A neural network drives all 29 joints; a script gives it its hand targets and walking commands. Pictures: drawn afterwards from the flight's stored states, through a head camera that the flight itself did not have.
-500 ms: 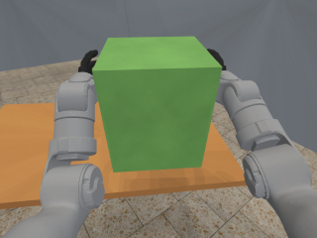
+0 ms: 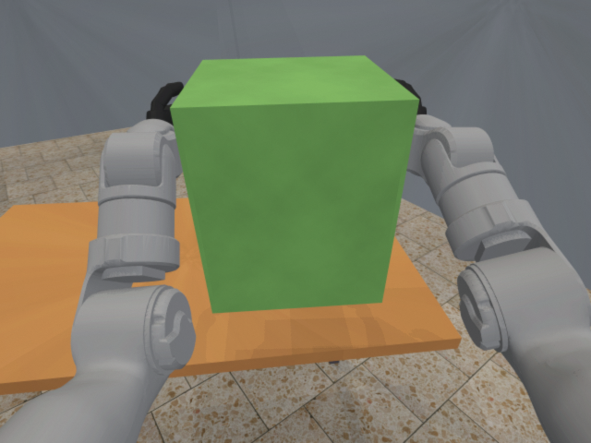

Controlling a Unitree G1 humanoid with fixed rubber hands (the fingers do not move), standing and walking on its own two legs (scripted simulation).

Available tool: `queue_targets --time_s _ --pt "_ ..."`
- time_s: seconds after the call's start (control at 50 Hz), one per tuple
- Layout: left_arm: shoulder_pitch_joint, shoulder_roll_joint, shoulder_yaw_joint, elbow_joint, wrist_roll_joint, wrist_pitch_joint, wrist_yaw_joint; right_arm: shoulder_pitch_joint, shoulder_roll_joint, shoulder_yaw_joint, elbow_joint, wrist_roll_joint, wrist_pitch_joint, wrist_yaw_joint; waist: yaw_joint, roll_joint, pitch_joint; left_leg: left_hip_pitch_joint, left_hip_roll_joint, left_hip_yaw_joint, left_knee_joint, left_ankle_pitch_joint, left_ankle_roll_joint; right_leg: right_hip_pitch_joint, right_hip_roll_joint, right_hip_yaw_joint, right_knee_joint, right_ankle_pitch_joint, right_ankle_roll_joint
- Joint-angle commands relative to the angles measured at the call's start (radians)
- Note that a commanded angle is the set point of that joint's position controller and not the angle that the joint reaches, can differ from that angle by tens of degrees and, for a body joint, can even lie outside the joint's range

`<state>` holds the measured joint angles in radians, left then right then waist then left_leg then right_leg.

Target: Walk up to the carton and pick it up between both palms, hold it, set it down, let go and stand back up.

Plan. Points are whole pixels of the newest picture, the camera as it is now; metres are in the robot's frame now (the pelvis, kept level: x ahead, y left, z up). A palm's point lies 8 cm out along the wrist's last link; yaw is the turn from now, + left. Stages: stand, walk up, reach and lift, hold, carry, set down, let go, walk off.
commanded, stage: hold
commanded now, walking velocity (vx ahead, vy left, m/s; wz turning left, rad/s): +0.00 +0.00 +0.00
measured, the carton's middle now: (291, 179) +0.35 +0.00 +0.28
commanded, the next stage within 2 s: none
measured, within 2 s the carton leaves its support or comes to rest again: neither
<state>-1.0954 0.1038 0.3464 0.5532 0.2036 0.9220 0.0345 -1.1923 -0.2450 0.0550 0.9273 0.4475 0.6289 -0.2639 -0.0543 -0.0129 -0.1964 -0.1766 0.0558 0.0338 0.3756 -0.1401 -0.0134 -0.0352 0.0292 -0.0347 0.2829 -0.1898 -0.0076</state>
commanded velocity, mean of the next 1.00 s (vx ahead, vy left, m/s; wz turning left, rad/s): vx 0.00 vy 0.00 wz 0.00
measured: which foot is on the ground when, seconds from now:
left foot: down 0.00-1.00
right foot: down 0.00-1.00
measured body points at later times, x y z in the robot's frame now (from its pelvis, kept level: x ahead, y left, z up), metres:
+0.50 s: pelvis +0.00 +0.00 +0.00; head -0.09 +0.02 +0.44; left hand +0.39 +0.16 +0.32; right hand +0.40 -0.15 +0.33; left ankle +0.04 +0.12 -0.75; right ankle -0.02 -0.11 -0.75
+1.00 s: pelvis +0.00 +0.00 +0.00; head -0.09 +0.01 +0.44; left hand +0.39 +0.16 +0.32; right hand +0.39 -0.15 +0.32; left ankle +0.04 +0.12 -0.75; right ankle -0.02 -0.11 -0.75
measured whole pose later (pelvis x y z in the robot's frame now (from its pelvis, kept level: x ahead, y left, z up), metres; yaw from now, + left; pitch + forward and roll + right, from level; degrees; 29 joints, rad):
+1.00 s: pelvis +0.00 +0.00 +0.00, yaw +0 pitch -3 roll -1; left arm -1.08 0.10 0.34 0.55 0.18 0.90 0.04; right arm -1.17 -0.25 0.07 0.88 0.46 0.65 -0.28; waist -0.05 0.01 -0.19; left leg -0.19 0.05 0.03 0.39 -0.15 -0.01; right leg -0.04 0.03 -0.04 0.28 -0.19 0.00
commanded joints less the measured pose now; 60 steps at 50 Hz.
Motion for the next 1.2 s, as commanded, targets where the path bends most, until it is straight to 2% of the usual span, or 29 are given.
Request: queue_targets --time_s 0.0,0.22,0.24,0.3,0.34,0.42,0.58,0.84,1.04,1.1,1.12,1.14,1.18 --pt "-0.744 -0.549 -0.269 -0.087 -0.158 -0.097 -0.153 -0.884 0.664 0.098 -0.317 0.146 -0.018 0.128 -0.001 0.029 -0.265 0.193 -0.080 -0.039 -0.019 0.141 0.000 -0.094 0.050 0.051 -0.065 0.147 0.066" --pt "-0.758 -0.566 -0.279 -0.083 -0.183 -0.117 -0.150 -0.892 0.653 0.090 -0.325 0.145 -0.025 0.122 -0.019 0.050 -0.299 0.198 -0.080 -0.046 -0.010 0.165 -0.009 -0.090 0.048 0.049 -0.063 0.161 0.062" --pt "-0.767 -0.568 -0.275 -0.049 -0.182 -0.116 -0.151 -0.900 0.629 0.067 -0.306 0.140 -0.024 0.123 -0.028 0.073 -0.266 0.191 -0.077 -0.048 -0.016 0.127 -0.019 -0.105 0.036 0.051 -0.064 0.134 0.062" --pt "-0.794 -0.576 -0.272 -0.034 -0.184 -0.129 -0.151 -0.911 0.624 0.045 -0.276 0.122 -0.029 0.135 -0.024 0.085 -0.263 0.166 -0.068 -0.051 -0.035 0.073 -0.021 -0.115 0.036 0.050 -0.061 0.083 0.054" --pt "-0.802 -0.587 -0.279 -0.059 -0.193 -0.138 -0.142 -0.916 0.632 0.057 -0.287 0.133 -0.034 0.141 -0.019 0.091 -0.311 0.185 -0.066 -0.055 -0.021 0.122 -0.028 -0.096 0.043 0.049 -0.049 0.124 0.053" --pt "-0.771 -0.579 -0.274 -0.103 -0.197 -0.135 -0.126 -0.888 0.633 0.094 -0.312 0.163 -0.030 0.140 -0.006 0.073 -0.352 0.235 -0.070 -0.059 0.007 0.223 -0.033 -0.072 0.055 0.045 -0.037 0.201 0.059" --pt "-0.732 -0.564 -0.276 -0.144 -0.191 -0.113 -0.126 -0.853 0.644 0.129 -0.357 0.182 -0.018 0.127 0.002 0.036 -0.321 0.249 -0.074 -0.054 0.018 0.267 -0.028 -0.067 0.060 0.047 -0.041 0.250 0.070" --pt "-0.726 -0.575 -0.290 -0.141 -0.188 -0.101 -0.138 -0.867 0.666 0.138 -0.411 0.179 -0.008 0.107 -0.006 0.032 -0.305 0.235 -0.081 -0.053 0.014 0.220 -0.019 -0.076 0.049 0.054 -0.047 0.255 0.076" --pt "-0.741 -0.573 -0.282 -0.110 -0.187 -0.107 -0.138 -0.875 0.655 0.116 -0.366 0.166 -0.005 0.115 -0.007 0.041 -0.301 0.216 -0.075 -0.054 -0.001 0.180 -0.020 -0.087 0.048 0.054 -0.051 0.199 0.067" --pt "-0.747 -0.573 -0.280 -0.106 -0.188 -0.109 -0.135 -0.877 0.652 0.111 -0.353 0.165 -0.006 0.119 -0.005 0.044 -0.303 0.214 -0.074 -0.055 -0.001 0.181 -0.022 -0.088 0.050 0.053 -0.051 0.191 0.065" --pt "-0.748 -0.552 -0.283 -0.181 -0.185 -0.109 -0.132 -0.874 0.698 0.155 -0.380 0.191 -0.005 0.120 0.007 -0.003 -0.372 0.238 -0.077 -0.057 0.016 0.253 -0.006 -0.042 0.070 0.043 -0.033 0.257 0.073" --pt "-0.737 -0.550 -0.291 -0.171 -0.185 -0.100 -0.131 -0.860 0.672 0.159 -0.388 0.200 0.000 0.118 0.003 0.029 -0.363 0.254 -0.080 -0.054 0.024 0.271 -0.013 -0.054 0.065 0.050 -0.040 0.276 0.073" --pt "-0.721 -0.543 -0.288 -0.154 -0.175 -0.089 -0.137 -0.856 0.655 0.145 -0.374 0.189 0.002 0.118 -0.005 0.025 -0.314 0.240 -0.080 -0.050 0.015 0.254 -0.016 -0.068 0.063 0.045 -0.047 0.243 0.075"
